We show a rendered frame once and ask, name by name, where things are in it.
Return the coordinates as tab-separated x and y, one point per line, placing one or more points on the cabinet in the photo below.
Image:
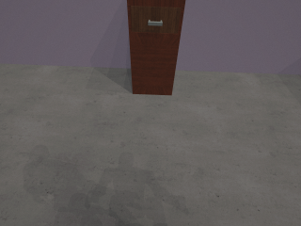
154	55

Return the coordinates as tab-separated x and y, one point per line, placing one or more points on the handle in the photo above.
155	23

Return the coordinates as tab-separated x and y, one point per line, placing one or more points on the drawer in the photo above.
170	16

